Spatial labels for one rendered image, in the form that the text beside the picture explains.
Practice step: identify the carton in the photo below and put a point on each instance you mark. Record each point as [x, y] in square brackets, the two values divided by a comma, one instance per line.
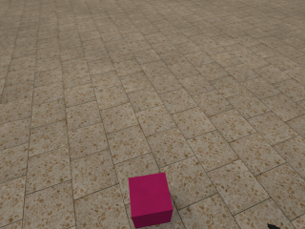
[150, 200]

